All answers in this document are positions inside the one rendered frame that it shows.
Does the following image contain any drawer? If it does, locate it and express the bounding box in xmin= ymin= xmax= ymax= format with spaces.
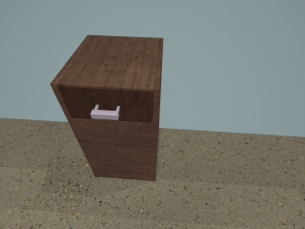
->
xmin=57 ymin=86 xmax=154 ymax=123

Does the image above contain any handle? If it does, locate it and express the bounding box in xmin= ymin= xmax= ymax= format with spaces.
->
xmin=91 ymin=104 xmax=120 ymax=120

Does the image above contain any cabinet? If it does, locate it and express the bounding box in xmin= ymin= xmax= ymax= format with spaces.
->
xmin=50 ymin=34 xmax=164 ymax=181

